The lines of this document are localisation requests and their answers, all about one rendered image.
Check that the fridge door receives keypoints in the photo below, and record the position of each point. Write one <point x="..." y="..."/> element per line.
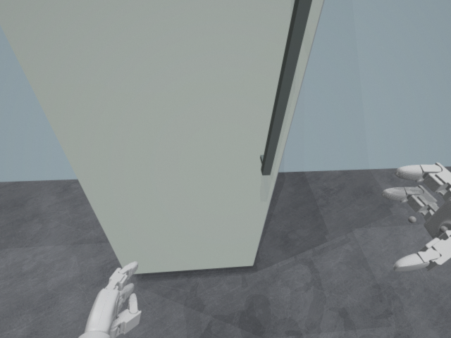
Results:
<point x="162" y="108"/>

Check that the robot left hand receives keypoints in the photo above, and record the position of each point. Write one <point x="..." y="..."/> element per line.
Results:
<point x="109" y="302"/>

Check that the handle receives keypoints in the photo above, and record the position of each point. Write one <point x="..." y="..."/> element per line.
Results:
<point x="298" y="24"/>

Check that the robot right hand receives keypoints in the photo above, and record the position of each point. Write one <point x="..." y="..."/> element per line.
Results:
<point x="437" y="178"/>

